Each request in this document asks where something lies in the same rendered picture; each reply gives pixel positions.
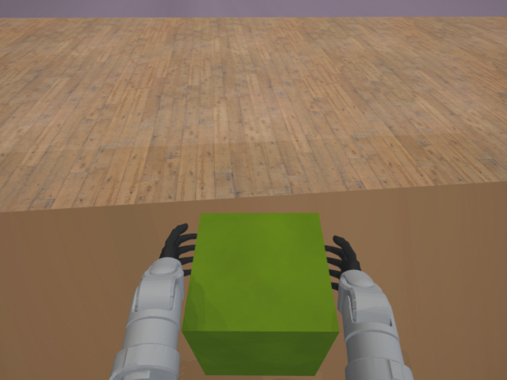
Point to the right robot forearm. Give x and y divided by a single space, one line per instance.
371 336

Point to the right robot hand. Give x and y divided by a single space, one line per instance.
348 259

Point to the left robot hand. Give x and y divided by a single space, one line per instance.
171 248

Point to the left robot forearm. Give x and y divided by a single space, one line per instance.
149 349

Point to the carton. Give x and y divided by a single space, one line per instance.
260 300

